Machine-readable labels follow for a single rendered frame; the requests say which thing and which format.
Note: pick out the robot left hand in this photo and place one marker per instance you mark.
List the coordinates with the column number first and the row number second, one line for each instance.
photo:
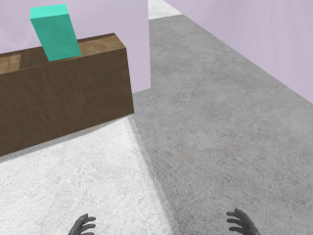
column 79, row 226

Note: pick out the carton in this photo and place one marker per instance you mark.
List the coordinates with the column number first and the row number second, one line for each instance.
column 54, row 29

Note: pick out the pedestal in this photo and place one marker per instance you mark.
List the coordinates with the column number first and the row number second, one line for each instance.
column 41, row 101

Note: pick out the robot right hand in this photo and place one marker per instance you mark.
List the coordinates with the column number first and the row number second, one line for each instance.
column 247, row 226

